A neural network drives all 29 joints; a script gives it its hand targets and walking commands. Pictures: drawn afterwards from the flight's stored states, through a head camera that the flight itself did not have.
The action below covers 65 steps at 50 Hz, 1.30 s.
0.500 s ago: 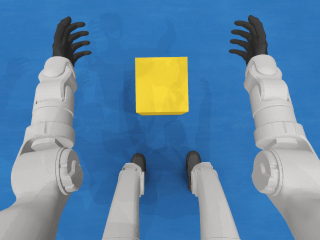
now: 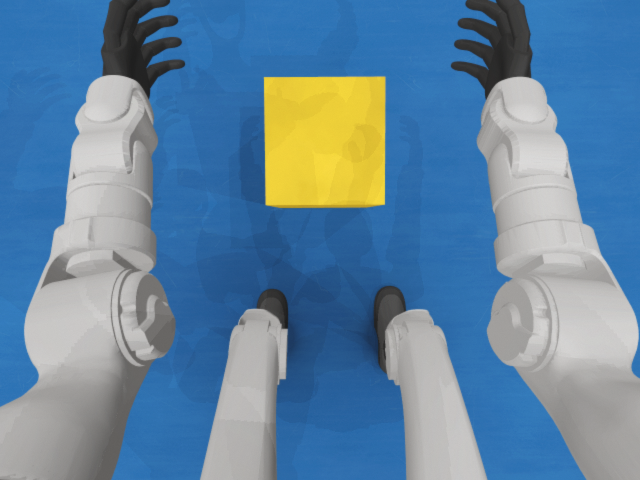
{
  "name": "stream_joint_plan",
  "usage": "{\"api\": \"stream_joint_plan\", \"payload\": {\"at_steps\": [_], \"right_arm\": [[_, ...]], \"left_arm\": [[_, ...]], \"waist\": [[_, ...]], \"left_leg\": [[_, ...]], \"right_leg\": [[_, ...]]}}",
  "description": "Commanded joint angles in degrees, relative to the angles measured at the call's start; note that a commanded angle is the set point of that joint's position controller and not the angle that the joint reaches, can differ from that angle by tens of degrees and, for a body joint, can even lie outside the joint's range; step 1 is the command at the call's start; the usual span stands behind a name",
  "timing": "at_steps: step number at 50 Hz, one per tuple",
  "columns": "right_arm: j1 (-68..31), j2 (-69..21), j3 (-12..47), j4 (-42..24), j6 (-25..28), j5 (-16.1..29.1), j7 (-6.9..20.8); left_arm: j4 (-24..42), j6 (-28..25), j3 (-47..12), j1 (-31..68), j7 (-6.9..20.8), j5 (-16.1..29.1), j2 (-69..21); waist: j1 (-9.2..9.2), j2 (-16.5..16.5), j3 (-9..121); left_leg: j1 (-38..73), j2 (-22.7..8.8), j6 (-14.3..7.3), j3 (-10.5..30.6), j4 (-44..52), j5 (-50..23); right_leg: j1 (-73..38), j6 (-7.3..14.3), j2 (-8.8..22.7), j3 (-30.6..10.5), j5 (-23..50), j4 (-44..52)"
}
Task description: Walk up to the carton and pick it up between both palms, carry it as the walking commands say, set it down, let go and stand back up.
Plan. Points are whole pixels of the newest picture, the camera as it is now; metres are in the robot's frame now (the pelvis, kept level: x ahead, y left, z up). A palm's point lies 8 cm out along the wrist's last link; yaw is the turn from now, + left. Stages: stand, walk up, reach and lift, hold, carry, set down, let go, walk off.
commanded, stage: reach and lift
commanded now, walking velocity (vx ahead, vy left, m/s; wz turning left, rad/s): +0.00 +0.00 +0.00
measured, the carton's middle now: (324, 153) +0.50 +0.02 -0.49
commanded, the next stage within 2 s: none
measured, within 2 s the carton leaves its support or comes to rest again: neither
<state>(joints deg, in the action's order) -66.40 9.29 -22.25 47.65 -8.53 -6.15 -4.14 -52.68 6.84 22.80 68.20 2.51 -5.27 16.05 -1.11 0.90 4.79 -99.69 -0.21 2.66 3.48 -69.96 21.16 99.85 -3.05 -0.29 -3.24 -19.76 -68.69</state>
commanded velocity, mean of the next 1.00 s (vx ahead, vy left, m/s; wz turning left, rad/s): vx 0.00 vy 0.00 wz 0.00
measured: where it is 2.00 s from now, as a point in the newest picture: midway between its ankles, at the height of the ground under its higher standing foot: (331, 347)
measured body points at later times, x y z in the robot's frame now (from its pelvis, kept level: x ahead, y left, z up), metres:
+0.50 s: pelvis -0.03 +0.00 -0.15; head +0.33 +0.01 +0.13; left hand +0.53 +0.21 -0.29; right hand +0.54 -0.16 -0.29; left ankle +0.06 +0.14 -0.58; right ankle +0.07 -0.14 -0.58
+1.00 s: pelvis -0.04 +0.00 -0.23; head +0.35 +0.02 -0.01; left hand +0.52 +0.21 -0.43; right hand +0.53 -0.15 -0.43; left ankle +0.06 +0.14 -0.58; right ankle +0.07 -0.14 -0.58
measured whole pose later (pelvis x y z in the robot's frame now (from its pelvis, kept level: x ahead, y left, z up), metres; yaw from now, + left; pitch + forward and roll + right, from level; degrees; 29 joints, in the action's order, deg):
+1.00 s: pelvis -0.04 +0.00 -0.23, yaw +0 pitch +41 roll -1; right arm -86.5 19.1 -7.7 64.6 -3.5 10.9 -7.7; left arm -66.0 3.2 5.5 86.5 -5.0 10.6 23.5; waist -0.9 0.8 -20.4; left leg -130.0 2.2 4.2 4.6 -123.1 33.7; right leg 130.0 -6.0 -3.3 -5.0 -32.3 -121.6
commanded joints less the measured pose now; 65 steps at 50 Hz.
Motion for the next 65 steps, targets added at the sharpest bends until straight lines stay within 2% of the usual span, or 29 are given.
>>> {"api": "stream_joint_plan", "payload": {"at_steps": [1,11,16,23,34,45,48,50,53,57,65], "right_arm": [[-13.19,5.14,0.28,-4.04,0.86,0.63,-0.59],[-18.27,8.53,4.94,-7.15,0.23,5.87,-2.96],[-20.32,9.57,7.52,-6.09,-0.06,8.31,-3.81],[-22.73,10.85,8.64,-1.25,1.18,9.50,-4.09],[-28.42,13.40,10.22,5.74,3.71,12.15,-3.91],[-33.21,15.71,13.19,10.90,5.81,16.24,-3.50],[-34.60,17.07,13.79,11.27,6.35,17.07,-3.58],[-36.09,17.61,14.93,11.67,6.53,17.67,-3.65],[-36.37,17.90,14.93,11.36,7.00,17.62,-3.71],[-34.82,17.15,16.30,11.25,7.12,18.86,-3.61],[-33.91,16.58,16.61,12.12,6.62,18.68,-3.51]], "left_arm": [[3.98,-0.66,-0.46,13.53,-0.80,0.42,5.96],[7.23,0.03,-4.24,19.19,-4.23,4.79,9.33],[5.92,0.29,-6.43,20.63,-5.43,7.52,10.16],[1.49,-0.63,-8.31,22.78,-6.42,9.36,10.43],[-4.26,-2.68,-11.85,28.55,-7.31,11.86,12.02],[-7.62,-4.47,-15.83,32.75,-7.50,15.01,13.58],[-7.60,-4.85,-16.93,34.00,-7.65,15.95,14.43],[-7.65,-5.01,-17.40,34.93,-7.68,16.69,15.10],[-7.24,-5.54,-17.83,35.52,-7.60,17.45,15.63],[-8.62,-5.60,-18.12,33.47,-7.79,17.72,15.54],[-9.59,-5.10,-18.36,33.37,-7.24,18.12,14.57]], "waist": [[-0.56,-1.18,53.18],[-0.96,-1.74,65.24],[-0.81,-0.92,64.96],[-0.33,-0.77,58.67],[0.01,-1.37,52.35],[-0.39,-1.57,49.12],[-0.17,-1.60,49.60],[-0.75,-0.89,48.20],[0.07,-0.12,46.82],[-0.92,-0.32,47.80],[-0.53,-0.51,44.76]], "left_leg": [[23.82,4.18,1.08,-8.14,-1.94,-17.04],[20.06,4.69,1.13,-9.74,-16.64,-16.31],[16.54,4.59,1.02,-9.92,-21.86,-14.46],[11.82,4.01,1.00,-9.30,-27.19,-11.24],[7.70,2.87,0.81,-8.08,-35.06,-8.56],[5.73,1.76,1.05,-6.85,-42.02,-9.59],[5.94,1.58,1.14,-6.66,-43.71,-10.16],[3.53,1.61,1.22,-6.63,-43.94,-9.19],[3.26,1.69,0.96,-6.14,-45.07,-10.60],[4.59,1.60,0.74,-6.08,-45.90,-12.78],[2.33,1.39,0.50,-6.28,-45.25,-9.32]], "right_leg": [[-26.27,-0.77,-5.16,7.47,13.02,-3.88],[-21.37,-0.97,-5.36,8.68,12.76,-18.64],[-18.94,-1.01,-5.09,8.88,11.54,-24.01],[-12.93,-0.99,-4.42,9.03,8.35,-29.60],[-7.90,-1.04,-3.18,8.50,6.03,-37.54],[-6.07,-1.27,-2.41,7.77,7.38,-45.03],[-6.15,-1.33,-2.24,7.77,8.08,-46.88],[-6.98,-1.27,-2.11,7.68,7.85,-47.72],[-6.44,-1.23,-2.13,7.51,9.49,-48.82],[-7.15,-1.45,-2.25,7.35,11.28,-49.54],[-5.92,-1.42,-2.34,7.33,8.72,-48.71]]}}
